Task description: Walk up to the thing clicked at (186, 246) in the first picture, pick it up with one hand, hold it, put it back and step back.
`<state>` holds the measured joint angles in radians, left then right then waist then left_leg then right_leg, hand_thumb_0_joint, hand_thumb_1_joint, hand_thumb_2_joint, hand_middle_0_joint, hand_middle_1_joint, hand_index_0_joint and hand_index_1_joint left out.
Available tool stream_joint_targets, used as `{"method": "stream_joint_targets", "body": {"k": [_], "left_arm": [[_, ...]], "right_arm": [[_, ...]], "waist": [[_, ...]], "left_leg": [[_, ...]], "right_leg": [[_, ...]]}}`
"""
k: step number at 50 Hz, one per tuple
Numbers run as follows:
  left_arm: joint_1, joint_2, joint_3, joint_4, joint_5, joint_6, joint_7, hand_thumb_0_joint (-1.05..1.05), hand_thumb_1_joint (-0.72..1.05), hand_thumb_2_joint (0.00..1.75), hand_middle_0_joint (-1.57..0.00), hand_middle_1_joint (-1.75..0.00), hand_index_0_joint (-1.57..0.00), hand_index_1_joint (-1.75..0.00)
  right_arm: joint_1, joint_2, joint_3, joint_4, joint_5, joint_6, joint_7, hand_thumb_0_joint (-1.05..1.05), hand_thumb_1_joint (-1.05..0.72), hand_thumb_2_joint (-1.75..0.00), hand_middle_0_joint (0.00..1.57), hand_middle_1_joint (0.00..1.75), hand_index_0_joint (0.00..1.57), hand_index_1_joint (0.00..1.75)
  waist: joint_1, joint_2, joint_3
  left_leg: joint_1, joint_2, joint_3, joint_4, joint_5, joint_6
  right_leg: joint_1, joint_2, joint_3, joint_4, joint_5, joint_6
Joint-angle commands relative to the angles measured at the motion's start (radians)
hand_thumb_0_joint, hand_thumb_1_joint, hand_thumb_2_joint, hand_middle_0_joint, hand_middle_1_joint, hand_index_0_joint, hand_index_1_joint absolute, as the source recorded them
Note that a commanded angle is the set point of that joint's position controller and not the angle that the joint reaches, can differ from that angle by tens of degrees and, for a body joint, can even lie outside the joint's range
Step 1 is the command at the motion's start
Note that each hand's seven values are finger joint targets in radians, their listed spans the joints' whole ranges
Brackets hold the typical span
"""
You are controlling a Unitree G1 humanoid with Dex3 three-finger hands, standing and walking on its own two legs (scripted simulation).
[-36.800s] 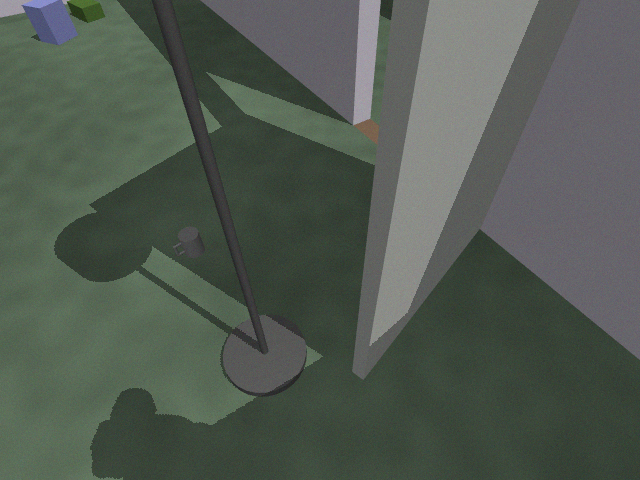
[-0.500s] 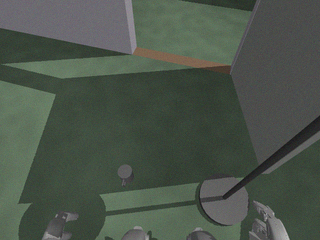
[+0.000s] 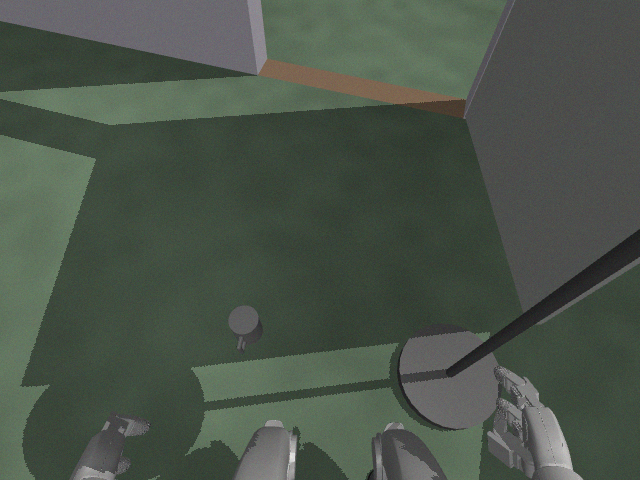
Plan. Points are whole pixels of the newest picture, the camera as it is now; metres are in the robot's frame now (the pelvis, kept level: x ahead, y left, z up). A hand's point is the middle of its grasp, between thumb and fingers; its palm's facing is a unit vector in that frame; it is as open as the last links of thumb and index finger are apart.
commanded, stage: rise first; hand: left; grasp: from above
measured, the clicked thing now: (244, 331) +0.48 +0.22 -0.62
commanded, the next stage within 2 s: none
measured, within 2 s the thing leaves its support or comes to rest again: neither
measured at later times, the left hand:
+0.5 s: hand (188, 384) +0.29 +0.26 -0.32, palm faces -0.47 -0.35 -0.81, open 14.0 cm
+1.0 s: hand (208, 345) +0.39 +0.27 -0.42, palm faces -0.47 -0.01 -0.88, open 14.0 cm
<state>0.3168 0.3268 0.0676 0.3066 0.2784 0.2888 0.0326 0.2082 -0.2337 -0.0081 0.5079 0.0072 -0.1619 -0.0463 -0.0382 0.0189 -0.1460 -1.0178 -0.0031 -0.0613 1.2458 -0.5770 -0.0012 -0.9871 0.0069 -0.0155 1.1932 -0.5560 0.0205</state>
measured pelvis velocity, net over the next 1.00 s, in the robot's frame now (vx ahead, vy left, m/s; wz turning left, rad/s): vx -0.09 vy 0.00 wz -0.09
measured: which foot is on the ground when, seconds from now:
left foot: down 0.00-1.00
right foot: down 0.00-1.00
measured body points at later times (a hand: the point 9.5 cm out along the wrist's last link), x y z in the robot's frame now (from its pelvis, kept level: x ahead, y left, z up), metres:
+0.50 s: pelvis -0.07 -0.01 -0.18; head +0.13 -0.01 +0.22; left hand +0.31 +0.28 -0.27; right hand +0.08 -0.29 -0.32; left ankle +0.01 +0.11 -0.63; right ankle +0.01 -0.14 -0.63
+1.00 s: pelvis -0.09 +0.00 -0.28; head +0.14 +0.04 +0.10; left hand +0.41 +0.27 -0.37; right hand -0.06 -0.28 -0.39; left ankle +0.01 +0.12 -0.63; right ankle +0.01 -0.14 -0.63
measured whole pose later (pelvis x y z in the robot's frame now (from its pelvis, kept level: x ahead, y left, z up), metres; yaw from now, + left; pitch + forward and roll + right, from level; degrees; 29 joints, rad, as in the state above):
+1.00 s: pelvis -0.09 +0.00 -0.28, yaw -5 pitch +35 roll -7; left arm -0.90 0.73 0.07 1.31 1.22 -0.23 0.26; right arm 0.19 -0.27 0.00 0.74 -0.08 -0.03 0.09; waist -0.20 0.01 -0.11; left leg -2.18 -0.03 -0.10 2.23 -0.67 -0.01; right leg -2.12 0.02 -0.04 2.15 -0.65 0.04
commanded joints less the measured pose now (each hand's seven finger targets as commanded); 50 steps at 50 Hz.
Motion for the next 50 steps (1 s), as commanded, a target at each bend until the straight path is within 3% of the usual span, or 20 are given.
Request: {"method": "stream_joint_targets", "body": {"k": [1, 4, 7, 10, 11, 16, 21, 23, 25, 33, 35, 39, 43, 46, 49, 50], "left_arm": [[-0.152, 0.184, 0.069, -0.026, 0.075, -0.089, 0.027, 0.0, -0.56, 0.94, -0.09, -1.09, -0.1, -1.08], [-0.264, 0.194, 0.057, 0.072, 0.15, -0.166, 0.036, 0.0, -0.57, 0.95, -0.08, -1.09, -0.09, -1.08], [-0.337, 0.232, 0.064, 0.112, 0.229, -0.237, 0.057, 0.0, -0.57, 0.96, -0.08, -1.1, -0.09, -1.09], [-0.454, 0.261, 0.054, 0.139, 0.291, -0.28, 0.076, 0.0, -0.56, 0.98, -0.08, -1.11, -0.09, -1.1], [-0.487, 0.283, 0.068, 0.18, 0.316, -0.286, 0.085, 0.0, -0.56, 0.98, -0.07, -1.11, -0.08, -1.11], [-0.665, 0.367, 0.098, 0.31, 0.418, -0.314, 0.113, 0.0, -0.55, 0.99, -0.07, -1.12, -0.07, -1.11], [-0.904, 0.451, 0.095, 0.437, 0.515, -0.372, 0.111, 0.0, -0.54, 1.01, -0.08, -1.09, -0.08, -1.09], [-0.97, 0.492, 0.1, 0.501, 0.561, -0.403, 0.114, 0.0, -0.52, 1.0, -0.08, -1.08, -0.09, -1.08], [-1.086, 0.498, 0.084, 0.514, 0.602, -0.437, 0.123, 0.0, -0.51, 1.01, -0.06, -1.09, -0.07, -1.08], [-1.275, 0.598, 0.09, 0.698, 0.747, -0.504, 0.18, 0.0, -0.51, 1.0, -0.06, -1.09, -0.08, -1.07], [-1.379, 0.631, 0.093, 0.657, 0.784, -0.518, 0.203, 0.0, -0.53, 1.02, -0.06, -1.07, -0.07, -1.06], [-1.416, 0.625, 0.07, 0.781, 0.848, -0.515, 0.237, 0.0, -0.53, 1.01, -0.06, -1.05, -0.07, -1.04], [-1.513, 0.648, 0.051, 0.79, 0.893, -0.523, 0.256, 0.0, -0.53, 1.01, -0.07, -1.01, -0.07, -1.01], [-1.505, 0.681, 0.064, 0.863, 0.931, -0.521, 0.268, 0.0, -0.53, 1.01, -0.07, -1.0, -0.08, -1.0], [-1.571, 0.666, 0.033, 0.859, 0.956, -0.535, 0.271, 0.0, -0.54, 1.02, -0.07, -0.99, -0.07, -1.0], [-1.533, 0.7, 0.059, 0.924, 0.967, -0.532, 0.276, 0.0, -0.53, 1.01, -0.08, -1.0, -0.08, -0.99]], "right_arm": [[-0.009, -0.157, -0.066, -0.108, 0.007, -0.065, -0.008, 0.0, -0.93, -0.91, 0.2, 0.3, 0.2, 0.3], [-0.027, -0.175, -0.068, -0.072, 0.005, -0.088, 0.01, 0.0, -0.93, -0.91, 0.2, 0.3, 0.2, 0.3], [-0.028, -0.194, -0.076, -0.039, 0.005, -0.103, 0.026, 0.0, -0.92, -0.91, 0.2, 0.3, 0.2, 0.3], [-0.031, -0.21, -0.086, -0.004, 0.006, -0.104, 0.036, 0.0, -0.92, -0.91, 0.2, 0.3, 0.2, 0.3], [-0.027, -0.217, -0.088, 0.012, 0.007, -0.101, 0.039, 0.0, -0.91, -0.91, 0.2, 0.3, 0.2, 0.3], [-0.012, -0.215, -0.103, 0.049, 0.006, -0.075, 0.058, 0.0, -0.9, -0.9, 0.2, 0.3, 0.2, 0.3], [0.017, -0.214, -0.112, 0.095, -0.002, -0.047, 0.076, 0.0, -0.89, -0.9, 0.2, 0.3, 0.2, 0.3], [0.043, -0.221, -0.115, 0.121, -0.007, -0.033, 0.083, 0.0, -0.88, -0.9, 0.2, 0.3, 0.2, 0.3], [0.059, -0.223, -0.117, 0.126, -0.014, -0.021, 0.088, 0.0, -0.87, -0.89, 0.2, 0.3, 0.2, 0.3], [0.113, -0.233, -0.101, 0.174, -0.043, 0.041, 0.101, 0.0, -0.89, -0.9, 0.2, 0.3, 0.2, 0.3], [0.105, -0.239, -0.1, 0.161, -0.048, 0.058, 0.104, 0.0, -0.9, -0.9, 0.2, 0.3, 0.2, 0.3], [0.132, -0.252, -0.092, 0.188, -0.06, 0.094, 0.111, 0.0, -0.9, -0.9, 0.2, 0.3, 0.2, 0.3], [0.128, -0.254, -0.08, 0.188, -0.072, 0.114, 0.118, 0.0, -0.9, -0.9, 0.2, 0.3, 0.2, 0.3], [0.15, -0.263, -0.07, 0.206, -0.081, 0.127, 0.124, 0.0, -0.91, -0.9, 0.2, 0.3, 0.2, 0.3], [0.146, -0.258, -0.057, 0.199, -0.089, 0.134, 0.128, 0.0, -0.91, -0.9, 0.2, 0.3, 0.2, 0.3], [0.163, -0.272, -0.059, 0.211, -0.092, 0.138, 0.129, 0.0, -0.91, -0.9, 0.2, 0.3, 0.2, 0.3]], "waist": [[-0.031, 0.034, -0.196], [-0.03, 0.063, -0.236], [-0.005, 0.117, -0.365], [-0.012, 0.138, -0.461], [-0.009, 0.131, -0.469], [0.008, 0.045, -0.535], [-0.015, 0.0, -0.6], [-0.012, 0.001, -0.615], [-0.031, 0.015, -0.654], [-0.061, 0.081, -0.641], [-0.063, 0.137, -0.684], [-0.105, 0.182, -0.615], [-0.126, 0.238, -0.609], [-0.135, 0.236, -0.602], [-0.154, 0.254, -0.603], [-0.157, 0.216, -0.593]], "left_leg": [[0.061, -0.001, 0.017, -0.081, 0.22, 0.016], [-0.018, -0.003, 0.004, -0.011, 0.154, 0.006], [-0.02, -0.003, -0.007, 0.068, 0.223, -0.008], [-0.053, -0.003, -0.012, 0.157, 0.282, -0.006], [-0.085, -0.004, -0.009, 0.185, 0.289, -0.003], [-0.322, -0.026, 0.048, 0.331, 0.181, 0.023], [-0.515, -0.029, 0.074, 0.469, 0.097, 0.036], [-0.554, -0.029, 0.074, 0.499, 0.091, 0.034], [-0.552, -0.027, 0.064, 0.528, 0.086, 0.033], [-0.631, -0.028, 0.056, 0.62, 0.009, 0.035], [-0.593, -0.028, 0.043, 0.619, 0.008, 0.027], [-0.59, -0.022, 0.011, 0.633, -0.008, 0.02], [-0.608, -0.026, 0.007, 0.659, -0.026, 0.018], [-0.625, -0.026, 0.007, 0.691, 0.009, 0.02], [-0.636, -0.03, 0.014, 0.724, 0.041, 0.022], [-0.658, -0.031, 0.012, 0.736, 0.037, 0.027]], "right_leg": [[0.003, 0.015, -0.013, -0.055, 0.186, -0.046], [-0.133, 0.014, -0.008, 0.062, 0.125, -0.05], [-0.228, 0.011, -0.01, 0.184, 0.16, -0.056], [-0.319, 0.013, -0.015, 0.276, 0.2, -0.059], [-0.346, 0.015, -0.016, 0.298, 0.205, -0.06], [-0.356, 0.023, 0.001, 0.337, 0.162, -0.05], [-0.381, 0.024, 0.017, 0.403, 0.105, -0.039], [-0.411, 0.024, 0.007, 0.443, 0.088, -0.042], [-0.463, 0.027, -0.008, 0.479, 0.077, -0.045], [-0.619, 0.034, -0.044, 0.581, -0.01, -0.051], [-0.664, 0.037, -0.062, 0.618, -0.014, -0.059], [-0.796, 0.034, -0.091, 0.68, -0.018, -0.066], [-0.846, 0.034, -0.1, 0.719, -0.026, -0.07], [-0.858, 0.031, -0.101, 0.742, 0.005, -0.068], [-0.871, 0.035, -0.102, 0.759, 0.035, -0.068], [-0.862, 0.035, -0.104, 0.759, 0.034, -0.065]]}}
